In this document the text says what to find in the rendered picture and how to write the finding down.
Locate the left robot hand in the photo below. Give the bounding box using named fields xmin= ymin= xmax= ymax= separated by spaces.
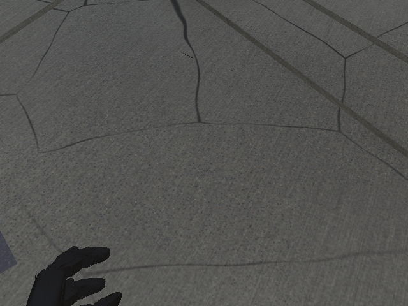
xmin=26 ymin=246 xmax=122 ymax=306

